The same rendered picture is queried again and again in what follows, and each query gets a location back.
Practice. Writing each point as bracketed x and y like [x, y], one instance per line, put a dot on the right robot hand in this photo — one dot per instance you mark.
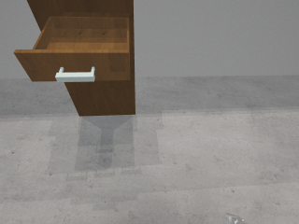
[233, 219]

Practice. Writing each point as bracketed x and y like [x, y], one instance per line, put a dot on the drawer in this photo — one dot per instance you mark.
[77, 44]

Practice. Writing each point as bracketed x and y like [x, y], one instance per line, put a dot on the handle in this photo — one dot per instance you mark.
[75, 76]

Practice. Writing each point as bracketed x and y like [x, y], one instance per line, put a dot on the cabinet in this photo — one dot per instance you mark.
[99, 97]

